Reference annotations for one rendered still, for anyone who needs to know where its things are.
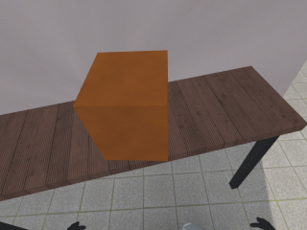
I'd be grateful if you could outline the right robot hand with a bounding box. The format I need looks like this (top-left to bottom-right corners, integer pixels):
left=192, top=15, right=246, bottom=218
left=250, top=217, right=275, bottom=230

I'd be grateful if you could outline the carton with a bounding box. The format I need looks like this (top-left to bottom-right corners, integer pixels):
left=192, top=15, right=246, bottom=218
left=73, top=50, right=169, bottom=161

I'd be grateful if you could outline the table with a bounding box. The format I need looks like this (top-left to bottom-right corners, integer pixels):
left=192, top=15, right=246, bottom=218
left=0, top=66, right=307, bottom=230

